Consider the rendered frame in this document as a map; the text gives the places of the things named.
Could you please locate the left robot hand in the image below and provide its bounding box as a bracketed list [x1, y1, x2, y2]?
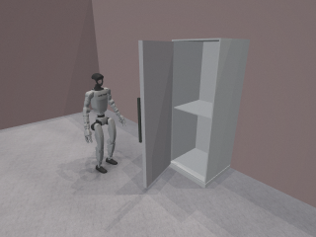
[118, 115, 126, 126]

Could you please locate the right robot hand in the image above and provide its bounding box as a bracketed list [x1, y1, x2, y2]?
[84, 128, 93, 143]

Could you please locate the fridge door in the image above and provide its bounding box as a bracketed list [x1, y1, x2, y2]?
[138, 40, 174, 189]

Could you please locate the robot right upper arm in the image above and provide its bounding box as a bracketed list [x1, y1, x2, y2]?
[83, 91, 94, 114]

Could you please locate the robot head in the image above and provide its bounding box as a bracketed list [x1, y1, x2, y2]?
[91, 73, 104, 91]

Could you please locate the robot right foot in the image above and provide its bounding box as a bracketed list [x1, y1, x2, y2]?
[96, 165, 108, 174]

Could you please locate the right robot forearm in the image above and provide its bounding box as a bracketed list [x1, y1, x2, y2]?
[82, 108, 90, 129]

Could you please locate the robot left upper arm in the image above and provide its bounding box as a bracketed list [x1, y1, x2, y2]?
[105, 87, 114, 106]

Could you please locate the left robot forearm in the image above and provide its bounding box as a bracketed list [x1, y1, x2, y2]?
[111, 103, 121, 117]

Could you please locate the handle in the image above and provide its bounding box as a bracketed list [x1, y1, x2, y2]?
[137, 97, 142, 143]

